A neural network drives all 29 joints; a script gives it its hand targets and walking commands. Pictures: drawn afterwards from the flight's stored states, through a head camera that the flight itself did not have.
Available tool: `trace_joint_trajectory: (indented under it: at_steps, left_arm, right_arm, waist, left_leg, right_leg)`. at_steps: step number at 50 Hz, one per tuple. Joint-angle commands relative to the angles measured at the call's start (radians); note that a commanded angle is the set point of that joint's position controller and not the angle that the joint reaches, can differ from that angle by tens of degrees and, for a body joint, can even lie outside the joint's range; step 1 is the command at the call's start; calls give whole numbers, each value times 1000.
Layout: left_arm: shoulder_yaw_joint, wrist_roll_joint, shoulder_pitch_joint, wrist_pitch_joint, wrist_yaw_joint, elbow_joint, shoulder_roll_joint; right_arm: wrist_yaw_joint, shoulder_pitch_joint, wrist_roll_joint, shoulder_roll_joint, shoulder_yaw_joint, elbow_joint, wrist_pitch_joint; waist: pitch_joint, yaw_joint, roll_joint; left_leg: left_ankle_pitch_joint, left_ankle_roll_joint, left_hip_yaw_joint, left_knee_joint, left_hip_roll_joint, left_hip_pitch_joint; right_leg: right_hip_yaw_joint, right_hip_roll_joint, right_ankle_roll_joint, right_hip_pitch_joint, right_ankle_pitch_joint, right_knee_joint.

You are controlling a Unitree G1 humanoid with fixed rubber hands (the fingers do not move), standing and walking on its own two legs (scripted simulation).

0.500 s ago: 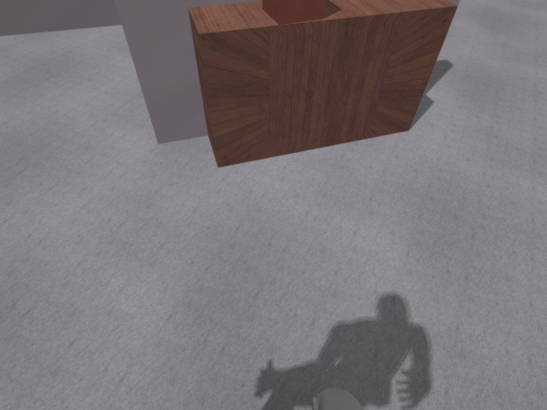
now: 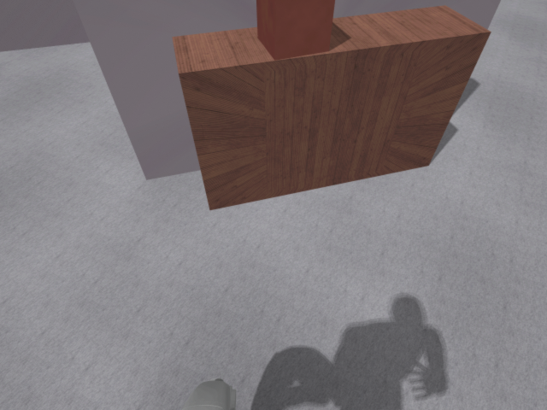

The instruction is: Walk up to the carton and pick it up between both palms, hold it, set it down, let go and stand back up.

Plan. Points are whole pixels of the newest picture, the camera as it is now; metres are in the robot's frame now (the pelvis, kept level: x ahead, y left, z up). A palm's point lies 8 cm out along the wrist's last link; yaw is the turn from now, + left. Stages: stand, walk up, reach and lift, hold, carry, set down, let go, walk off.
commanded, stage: walk up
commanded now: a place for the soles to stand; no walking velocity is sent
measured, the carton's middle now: (293, 7) +1.34 +0.00 +0.06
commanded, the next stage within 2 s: none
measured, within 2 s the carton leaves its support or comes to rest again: neither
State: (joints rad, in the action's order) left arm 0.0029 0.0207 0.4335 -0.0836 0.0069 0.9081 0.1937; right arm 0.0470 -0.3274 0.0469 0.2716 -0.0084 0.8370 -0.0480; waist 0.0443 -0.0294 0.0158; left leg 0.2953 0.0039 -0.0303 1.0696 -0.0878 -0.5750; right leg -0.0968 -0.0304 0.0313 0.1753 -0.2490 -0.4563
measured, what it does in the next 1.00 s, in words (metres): walks ahead: left foot, then right foot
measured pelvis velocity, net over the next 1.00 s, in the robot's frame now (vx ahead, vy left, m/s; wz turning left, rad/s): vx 0.54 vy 0.01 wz -0.01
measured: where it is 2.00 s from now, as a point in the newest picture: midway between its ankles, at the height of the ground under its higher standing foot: (270, 250)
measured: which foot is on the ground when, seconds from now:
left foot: up 0.00-0.20, down 0.22-0.70, up 0.72-1.00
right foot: down 0.00-0.24, up 0.26-0.68, down 0.70-1.00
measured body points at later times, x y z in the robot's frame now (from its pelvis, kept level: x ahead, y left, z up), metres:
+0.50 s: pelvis +0.29 +0.05 +0.00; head +0.30 +0.07 +0.45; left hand +0.35 +0.31 -0.14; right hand +0.29 -0.19 -0.13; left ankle +0.29 +0.15 -0.74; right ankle +0.35 -0.10 -0.67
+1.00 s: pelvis +0.54 +0.01 +0.00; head +0.55 +0.00 +0.45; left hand +0.52 +0.25 -0.13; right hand +0.59 -0.24 -0.14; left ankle +0.62 +0.17 -0.67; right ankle +0.53 -0.09 -0.74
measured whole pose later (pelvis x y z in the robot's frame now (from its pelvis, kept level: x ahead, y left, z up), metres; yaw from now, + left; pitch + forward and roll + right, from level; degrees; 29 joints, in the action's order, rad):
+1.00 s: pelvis +0.54 +0.01 +0.00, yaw +0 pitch -2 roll +1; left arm 0.00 0.02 0.45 -0.08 0.00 0.92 0.19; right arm 0.04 -0.33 0.05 0.27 -0.01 0.87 -0.03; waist 0.05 -0.02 0.02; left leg 0.23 -0.02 -0.02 0.97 -0.10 -0.56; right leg -0.09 -0.03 0.02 0.13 -0.24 -0.42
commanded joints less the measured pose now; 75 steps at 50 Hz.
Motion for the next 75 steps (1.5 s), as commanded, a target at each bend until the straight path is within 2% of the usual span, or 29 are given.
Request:
trace_joint_trajectory:
  at_steps: [1,6,8,10,11,12,13,14,16,19,23,30,34,35,36,37,38,40,43,54,58,59,60,61,62,66,70,73,75]
  left_arm:
    - [-37,-3,34,-36,0,-27,130]
    - [-44,26,118,-33,8,4,171]
    - [-43,38,129,-21,4,9,184]
    - [-34,45,125,-3,3,10,185]
    - [-15,41,184,6,3,12,145]
    - [4,33,276,18,2,-2,90]
    - [-8,-9,272,35,-4,-41,139]
    - [-17,6,135,37,-6,-62,184]
    - [-16,-2,53,19,8,-91,153]
    - [-15,18,103,22,20,-60,106]
    - [-11,31,35,36,38,-77,78]
    - [-10,41,-188,25,40,-138,80]
    - [-49,50,22,2,13,-78,143]
    - [-70,58,150,2,3,-53,193]
    - [-83,59,197,9,-5,-64,273]
    - [-101,-5,189,25,-24,-84,313]
    - [-85,-33,140,28,-34,-95,275]
    - [-63,-15,48,21,-34,-101,226]
    - [-40,0,18,-2,-14,-83,147]
    - [-44,24,111,-17,2,7,174]
    - [-33,41,89,4,1,16,189]
    - [-13,42,125,10,3,18,145]
    - [10,36,196,18,3,8,84]
    - [1,5,226,37,-2,-28,103]
    - [-11,15,126,49,-9,-42,161]
    - [-13,12,92,34,9,-35,121]
    - [-9,32,113,44,24,-19,81]
    - [-7,32,-19,48,26,-64,86]
    - [0,31,-92,45,21,-81,69]
  right_arm:
    - [15,-9,10,5,2,-56,0]
    - [10,129,14,1,1,-84,-19]
    - [0,97,19,16,-10,-72,-27]
    - [-17,-73,26,56,-35,-21,-38]
    - [-27,-214,33,102,-56,12,-38]
    - [-35,-285,47,179,-73,11,-31]
    - [-55,-267,-18,253,-95,-21,-16]
    - [-71,-222,-51,221,-87,-34,-9]
    - [-74,-123,-41,161,-60,-35,-16]
    - [-48,-97,-22,55,-27,-7,-43]
    - [-45,-97,-27,53,-32,11,-61]
    - [-32,-202,-1,103,-35,61,-58]
    - [-33,-200,11,101,-13,70,-29]
    - [-33,-255,6,52,10,69,-22]
    - [-34,-328,5,6,23,51,-10]
    - [-39,-307,-19,85,0,27,8]
    - [-38,-187,-6,123,-8,9,12]
    - [-24,-123,-17,84,-5,-6,-2]
    - [-14,-198,0,44,-2,33,-2]
    - [3,88,13,11,1,-41,-3]
    - [-20,-72,18,48,-28,3,-25]
    - [-30,-198,20,93,-50,40,-29]
    - [-39,-293,35,160,-70,49,-27]
    - [-57,-275,-7,241,-87,17,-12]
    - [-69,-249,-55,224,-87,16,-3]
    - [-59,-94,-32,84,-30,-2,-21]
    - [-51,-109,-25,64,-29,21,-42]
    - [-49,-122,-32,57,-25,39,-45]
    - [-48,-129,-20,58,-20,51,-41]
  waist:
    - [118,36,-109]
    - [99,-9,-119]
    - [96,8,-110]
    - [21,87,-31]
    - [-105,126,54]
    - [-228,109,215]
    - [-207,131,219]
    - [-121,139,92]
    - [23,102,49]
    - [24,26,61]
    - [63,6,56]
    - [83,68,89]
    - [4,-34,-35]
    - [-106,-70,-142]
    - [-165,-43,-270]
    - [-142,-71,-229]
    - [-34,-68,-116]
    - [76,-35,-95]
    - [28,21,-109]
    - [99,-18,-141]
    - [54,71,-58]
    - [-34,113,41]
    - [-159,120,203]
    - [-109,116,223]
    - [-56,129,122]
    - [94,36,88]
    - [29,7,74]
    - [104,26,92]
    - [119,42,113]
  left_leg:
    - [-220,-21,-18,-203,-30,-30]
    - [-336,8,-67,-435,18,107]
    - [-266,18,-61,-487,29,163]
    - [-186,39,-75,-551,67,389]
    - [-133,60,2,-516,7,610]
    - [40,90,395,-542,-249,785]
    - [280,204,745,-758,-360,822]
    - [401,195,763,-863,-374,701]
    - [103,184,429,-837,-293,529]
    - [-128,161,201,-828,-171,388]
    - [-98,194,105,-861,-146,351]
    - [-148,182,45,-799,-157,379]
    - [-217,132,-16,-459,-97,367]
    - [-91,94,-80,-198,-20,268]
    - [282,44,-70,65,80,73]
    - [288,27,-3,167,75,-54]
    - [225,21,64,208,31,-70]
    - [129,26,76,145,-6,-60]
    - [67,4,47,59,-7,62]
    - [-235,-9,-52,-413,11,102]
    - [-165,20,-61,-537,50,380]
    - [-141,38,-26,-552,36,547]
    - [-22,63,274,-593,-193,703]
    - [148,159,621,-763,-334,722]
    - [299,195,687,-849,-376,612]
    - [-32,141,241,-853,-197,375]
    - [-172,161,122,-830,-147,395]
    - [-64,172,88,-853,-133,350]
    - [-237,164,36,-796,-116,333]
  right_leg:
    - [165,-180,150,128,-120,290]
    - [114,-202,141,35,89,216]
    - [129,-230,134,-28,138,155]
    - [65,-169,103,-17,215,-114]
    - [9,-93,71,80,111,-374]
    - [-5,-9,27,267,-233,-660]
    - [60,48,-8,468,-312,-825]
    - [144,-22,-4,493,-248,-880]
    - [161,-54,3,478,-156,-835]
    - [136,-67,-8,338,-100,-702]
    - [90,-76,-43,411,35,-569]
    - [13,-38,-23,278,217,-185]
    - [9,14,18,-34,130,-63]
    - [151,-99,43,-218,59,-61]
    - [575,-345,79,-340,-69,5]
    - [831,-427,169,-325,-356,188]
    - [801,-407,147,-204,-412,272]
    - [502,-327,122,-63,-175,250]
    - [298,-236,135,20,-1,236]
    - [133,-212,148,34,16,199]
    - [104,-204,118,58,118,-31]
    - [41,-124,85,99,118,-265]
    - [-22,-35,32,227,-126,-557]
    - [25,44,-8,415,-332,-721]
    - [110,-24,-8,442,-303,-816]
    - [149,-79,-2,348,-144,-660]
    - [95,-53,-34,343,-20,-614]
    - [73,-70,-48,385,74,-434]
    - [36,-50,-44,324,125,-291]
